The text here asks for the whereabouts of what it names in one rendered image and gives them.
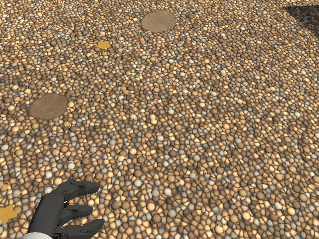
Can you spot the left robot hand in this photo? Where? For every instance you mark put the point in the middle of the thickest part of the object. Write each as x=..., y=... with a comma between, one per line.
x=53, y=211

